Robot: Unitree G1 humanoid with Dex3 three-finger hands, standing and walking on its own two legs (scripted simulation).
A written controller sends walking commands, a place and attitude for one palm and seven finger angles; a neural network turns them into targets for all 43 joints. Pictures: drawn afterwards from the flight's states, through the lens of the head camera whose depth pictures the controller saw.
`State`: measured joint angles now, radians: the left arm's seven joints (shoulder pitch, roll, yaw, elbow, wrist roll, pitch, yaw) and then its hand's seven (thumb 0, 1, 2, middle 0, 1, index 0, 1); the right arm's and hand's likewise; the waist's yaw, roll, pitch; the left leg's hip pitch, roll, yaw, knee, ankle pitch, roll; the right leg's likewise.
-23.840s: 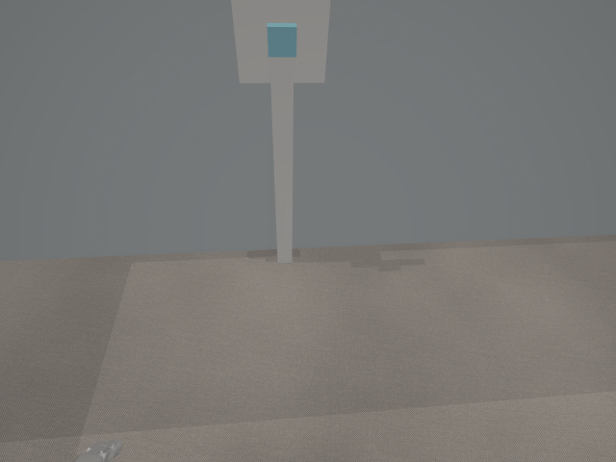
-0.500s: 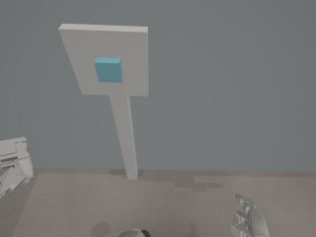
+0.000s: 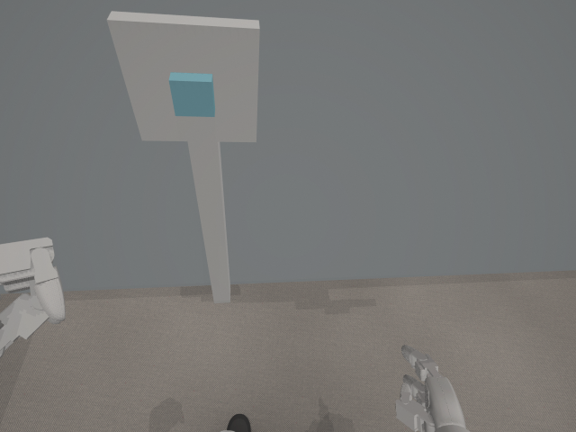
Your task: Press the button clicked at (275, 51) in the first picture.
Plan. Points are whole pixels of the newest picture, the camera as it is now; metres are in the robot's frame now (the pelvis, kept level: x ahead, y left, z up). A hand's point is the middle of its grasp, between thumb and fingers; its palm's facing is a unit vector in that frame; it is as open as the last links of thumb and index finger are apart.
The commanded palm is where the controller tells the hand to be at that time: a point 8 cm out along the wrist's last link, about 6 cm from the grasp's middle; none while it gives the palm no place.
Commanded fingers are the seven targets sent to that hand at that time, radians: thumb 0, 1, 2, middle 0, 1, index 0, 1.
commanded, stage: stop stepping back and stand still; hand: left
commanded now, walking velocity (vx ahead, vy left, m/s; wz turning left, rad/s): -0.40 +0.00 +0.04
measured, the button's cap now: (193, 94) +0.60 +0.21 +0.13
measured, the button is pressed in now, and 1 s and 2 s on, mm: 0 0 0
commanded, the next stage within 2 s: let the arm hang, fingers relaxed in 1.44 s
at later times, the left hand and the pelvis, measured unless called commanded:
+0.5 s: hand out of the picture +0.10 +0.23 +0.18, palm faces +0.34 -0.84 -0.43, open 3.1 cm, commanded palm +0.04 +0.28 +0.18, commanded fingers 0.00 0.90 0.90 -1.30 -1.50 -1.30 -1.50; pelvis -0.09 +0.00 +0.00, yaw +0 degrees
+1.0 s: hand out of the picture +0.09 +0.27 +0.18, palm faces +0.39 -0.78 -0.48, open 3.1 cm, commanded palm +0.03 +0.31 +0.18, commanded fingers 0.00 0.90 0.90 -1.30 -1.50 -1.30 -1.50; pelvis -0.09 +0.03 -0.01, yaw +1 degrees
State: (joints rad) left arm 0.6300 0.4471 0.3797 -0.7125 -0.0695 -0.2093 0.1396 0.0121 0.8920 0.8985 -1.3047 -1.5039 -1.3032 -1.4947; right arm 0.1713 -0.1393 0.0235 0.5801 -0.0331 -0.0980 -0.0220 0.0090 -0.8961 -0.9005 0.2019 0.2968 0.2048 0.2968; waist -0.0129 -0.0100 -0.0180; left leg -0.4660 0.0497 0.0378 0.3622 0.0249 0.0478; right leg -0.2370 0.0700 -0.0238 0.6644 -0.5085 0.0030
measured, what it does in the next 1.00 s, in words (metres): steps on the spot: right foot, then left foot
